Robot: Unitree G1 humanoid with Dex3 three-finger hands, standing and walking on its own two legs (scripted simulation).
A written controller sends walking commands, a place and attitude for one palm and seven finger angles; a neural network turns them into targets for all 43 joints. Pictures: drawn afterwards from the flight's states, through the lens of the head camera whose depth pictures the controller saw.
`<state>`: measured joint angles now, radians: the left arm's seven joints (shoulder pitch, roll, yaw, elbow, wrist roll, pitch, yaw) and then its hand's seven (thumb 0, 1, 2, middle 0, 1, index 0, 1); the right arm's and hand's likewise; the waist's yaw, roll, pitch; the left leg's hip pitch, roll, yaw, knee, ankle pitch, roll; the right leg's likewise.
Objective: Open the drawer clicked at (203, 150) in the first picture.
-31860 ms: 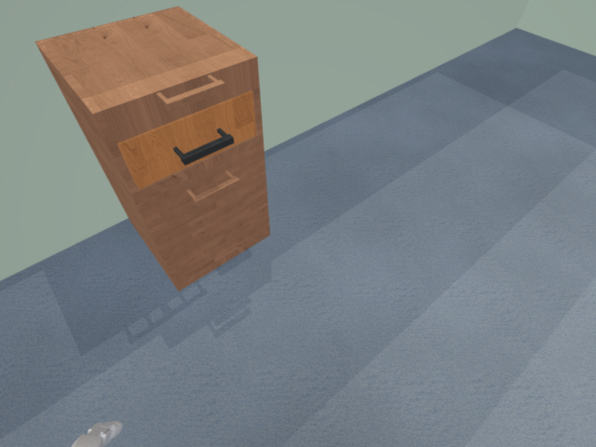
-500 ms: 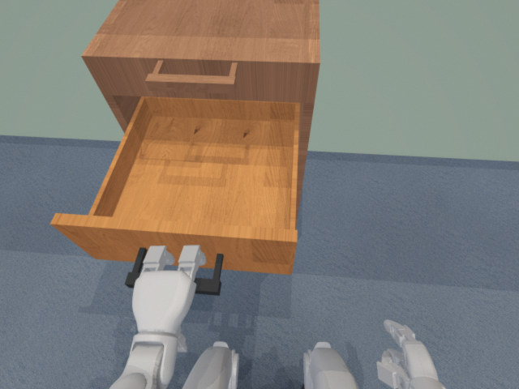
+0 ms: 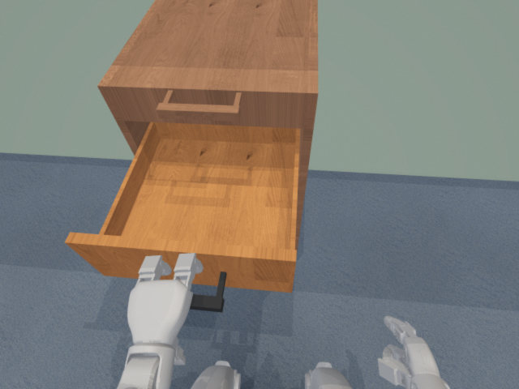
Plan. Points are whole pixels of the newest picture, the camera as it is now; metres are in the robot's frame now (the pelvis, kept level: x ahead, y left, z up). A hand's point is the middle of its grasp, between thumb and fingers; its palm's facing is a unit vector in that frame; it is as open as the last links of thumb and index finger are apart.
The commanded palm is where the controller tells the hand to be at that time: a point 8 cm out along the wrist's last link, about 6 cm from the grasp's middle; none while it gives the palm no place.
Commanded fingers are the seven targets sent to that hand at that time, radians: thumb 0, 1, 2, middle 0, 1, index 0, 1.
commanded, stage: lift the hand off the handle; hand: left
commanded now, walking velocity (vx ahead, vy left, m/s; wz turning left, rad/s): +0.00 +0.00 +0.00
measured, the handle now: (182, 287) +0.29 +0.17 -0.07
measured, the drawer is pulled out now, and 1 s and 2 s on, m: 0.30 0.30 0.30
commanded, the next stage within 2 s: draw the hand back to the body in 1.62 s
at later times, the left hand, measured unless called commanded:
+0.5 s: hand (171, 302) +0.25 +0.16 -0.01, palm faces +0.02 -0.13 -0.99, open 13.7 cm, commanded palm +0.22 +0.16 +0.05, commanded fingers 0.00 -0.50 0.30 -0.30 -1.20 -0.30 -1.20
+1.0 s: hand (169, 287) +0.26 +0.15 +0.03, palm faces +0.03 -0.16 -0.99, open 13.9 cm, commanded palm +0.23 +0.16 +0.09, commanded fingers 0.00 -0.50 0.30 -0.30 -1.20 -0.30 -1.20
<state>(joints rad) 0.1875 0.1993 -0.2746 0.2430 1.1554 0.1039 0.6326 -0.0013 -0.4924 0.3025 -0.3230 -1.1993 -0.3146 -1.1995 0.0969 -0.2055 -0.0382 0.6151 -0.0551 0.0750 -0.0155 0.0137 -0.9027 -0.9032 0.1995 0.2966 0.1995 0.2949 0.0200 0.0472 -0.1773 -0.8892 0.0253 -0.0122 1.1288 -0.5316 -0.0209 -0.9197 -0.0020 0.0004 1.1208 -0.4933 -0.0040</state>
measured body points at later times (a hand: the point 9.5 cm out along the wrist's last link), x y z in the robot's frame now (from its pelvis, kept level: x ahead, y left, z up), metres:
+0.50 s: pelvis +0.01 +0.00 +0.02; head +0.06 -0.03 +0.47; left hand +0.24 +0.16 +0.04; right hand +0.20 -0.23 -0.09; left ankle +0.01 +0.13 -0.65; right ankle +0.03 -0.12 -0.65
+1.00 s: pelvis +0.02 +0.00 +0.04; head +0.05 -0.02 +0.49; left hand +0.25 +0.16 +0.08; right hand +0.21 -0.22 -0.06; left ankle +0.01 +0.13 -0.65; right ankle +0.03 -0.12 -0.65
